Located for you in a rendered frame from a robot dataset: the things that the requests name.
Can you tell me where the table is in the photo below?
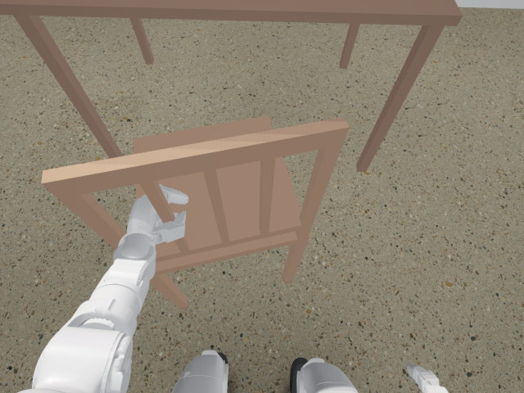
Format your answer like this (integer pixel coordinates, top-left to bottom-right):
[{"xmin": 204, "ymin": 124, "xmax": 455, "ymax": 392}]
[{"xmin": 0, "ymin": 0, "xmax": 463, "ymax": 172}]

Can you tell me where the left robot foot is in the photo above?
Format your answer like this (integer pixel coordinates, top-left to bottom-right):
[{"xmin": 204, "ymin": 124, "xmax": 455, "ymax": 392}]
[{"xmin": 217, "ymin": 352, "xmax": 228, "ymax": 364}]

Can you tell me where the robot left forearm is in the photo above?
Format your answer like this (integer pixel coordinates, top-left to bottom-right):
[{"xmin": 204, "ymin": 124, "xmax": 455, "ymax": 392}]
[{"xmin": 32, "ymin": 231, "xmax": 156, "ymax": 389}]

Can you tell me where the left robot hand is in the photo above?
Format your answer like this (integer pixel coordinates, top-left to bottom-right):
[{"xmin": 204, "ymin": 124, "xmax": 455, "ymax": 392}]
[{"xmin": 127, "ymin": 184, "xmax": 188, "ymax": 244}]

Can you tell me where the robot left upper arm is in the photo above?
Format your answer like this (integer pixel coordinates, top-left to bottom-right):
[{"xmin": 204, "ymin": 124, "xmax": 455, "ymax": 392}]
[{"xmin": 17, "ymin": 327, "xmax": 133, "ymax": 393}]

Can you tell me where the chair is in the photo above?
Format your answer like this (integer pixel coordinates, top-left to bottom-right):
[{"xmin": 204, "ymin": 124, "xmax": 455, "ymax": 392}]
[{"xmin": 41, "ymin": 115, "xmax": 349, "ymax": 309}]

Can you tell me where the right robot hand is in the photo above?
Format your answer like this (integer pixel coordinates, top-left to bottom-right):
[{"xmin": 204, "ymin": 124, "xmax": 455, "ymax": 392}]
[{"xmin": 407, "ymin": 363, "xmax": 449, "ymax": 393}]

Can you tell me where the robot left shin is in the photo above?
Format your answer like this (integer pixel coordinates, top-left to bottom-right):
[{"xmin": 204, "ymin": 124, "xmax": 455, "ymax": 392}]
[{"xmin": 201, "ymin": 350, "xmax": 222, "ymax": 359}]

